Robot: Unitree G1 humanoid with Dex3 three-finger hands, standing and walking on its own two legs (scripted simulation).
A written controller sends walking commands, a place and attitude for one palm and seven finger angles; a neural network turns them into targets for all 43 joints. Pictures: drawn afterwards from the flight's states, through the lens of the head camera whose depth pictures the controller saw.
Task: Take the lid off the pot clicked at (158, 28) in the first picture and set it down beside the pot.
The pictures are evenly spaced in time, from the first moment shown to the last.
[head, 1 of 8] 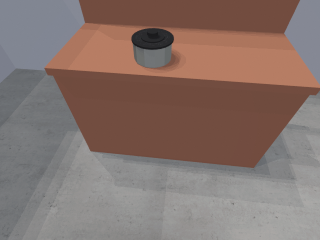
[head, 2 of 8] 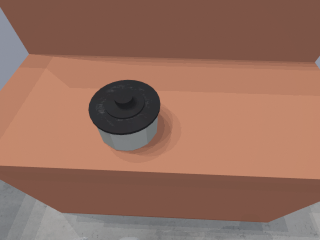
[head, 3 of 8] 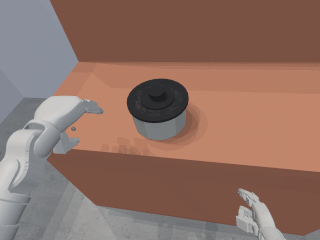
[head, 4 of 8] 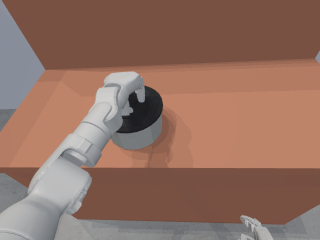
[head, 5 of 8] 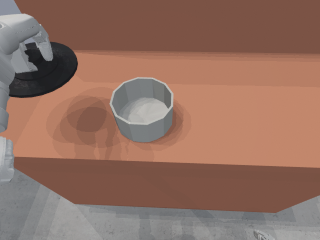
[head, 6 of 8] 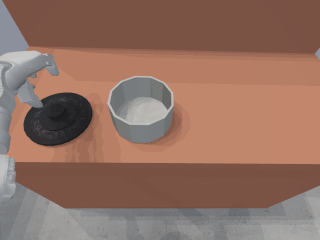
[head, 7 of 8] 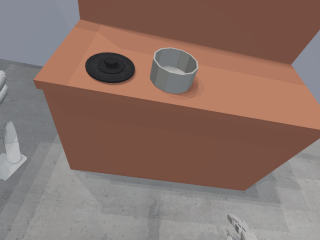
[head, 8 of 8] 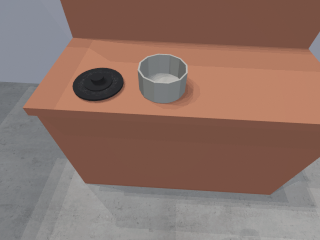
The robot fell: no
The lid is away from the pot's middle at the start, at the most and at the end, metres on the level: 0.00 0.25 0.25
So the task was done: yes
